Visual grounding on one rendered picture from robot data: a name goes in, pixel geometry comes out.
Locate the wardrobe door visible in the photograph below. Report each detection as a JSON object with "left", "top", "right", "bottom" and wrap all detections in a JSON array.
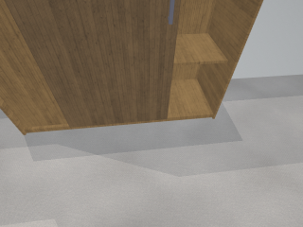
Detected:
[
  {"left": 4, "top": 0, "right": 181, "bottom": 128},
  {"left": 0, "top": 0, "right": 68, "bottom": 128}
]

